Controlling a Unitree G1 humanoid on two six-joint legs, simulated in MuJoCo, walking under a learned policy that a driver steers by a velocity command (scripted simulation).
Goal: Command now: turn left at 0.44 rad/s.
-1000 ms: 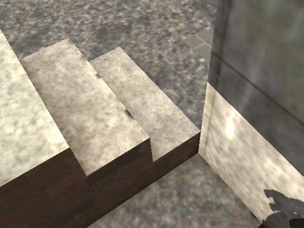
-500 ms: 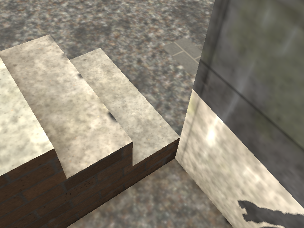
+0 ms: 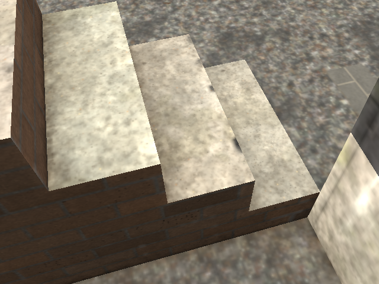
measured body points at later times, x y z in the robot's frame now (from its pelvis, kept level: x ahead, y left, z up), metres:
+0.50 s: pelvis +0.02 +0.03 +0.00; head +0.06 +0.03 +0.45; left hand +0.14 +0.31 -0.12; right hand +0.16 -0.27 -0.10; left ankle +0.00 +0.11 -0.74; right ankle -0.01 -0.11 -0.71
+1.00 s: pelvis +0.03 +0.03 +0.00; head +0.05 +0.01 +0.44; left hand +0.27 +0.26 -0.10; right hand +0.09 -0.29 -0.11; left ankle +0.06 +0.14 -0.74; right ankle +0.00 -0.09 -0.74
